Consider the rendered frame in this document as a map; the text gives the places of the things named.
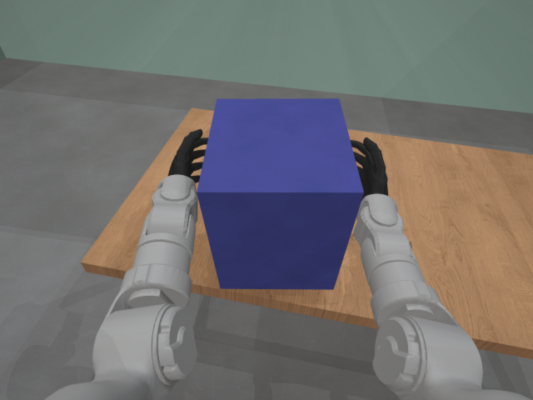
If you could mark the table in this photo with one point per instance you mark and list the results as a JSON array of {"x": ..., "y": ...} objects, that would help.
[{"x": 467, "y": 213}]

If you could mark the left robot forearm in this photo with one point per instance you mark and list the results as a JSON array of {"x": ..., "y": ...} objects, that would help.
[{"x": 160, "y": 272}]

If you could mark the right robot forearm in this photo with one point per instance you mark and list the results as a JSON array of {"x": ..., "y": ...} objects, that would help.
[{"x": 392, "y": 271}]

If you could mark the right robot hand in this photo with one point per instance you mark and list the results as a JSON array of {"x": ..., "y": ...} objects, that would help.
[{"x": 373, "y": 174}]

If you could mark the left robot upper arm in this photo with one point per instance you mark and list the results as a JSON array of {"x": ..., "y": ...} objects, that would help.
[{"x": 139, "y": 354}]

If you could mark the left robot hand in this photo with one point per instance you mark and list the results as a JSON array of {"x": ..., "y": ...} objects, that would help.
[{"x": 182, "y": 162}]

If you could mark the carton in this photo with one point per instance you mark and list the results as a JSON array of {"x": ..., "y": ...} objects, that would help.
[{"x": 279, "y": 192}]

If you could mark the right robot upper arm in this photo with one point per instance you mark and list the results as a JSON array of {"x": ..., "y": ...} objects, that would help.
[{"x": 420, "y": 359}]

